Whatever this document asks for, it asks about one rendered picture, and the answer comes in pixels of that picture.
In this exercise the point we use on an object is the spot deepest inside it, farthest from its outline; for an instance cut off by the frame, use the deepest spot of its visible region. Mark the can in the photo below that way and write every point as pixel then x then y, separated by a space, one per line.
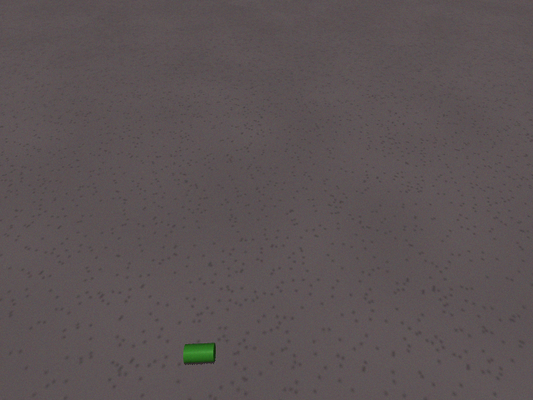
pixel 199 353

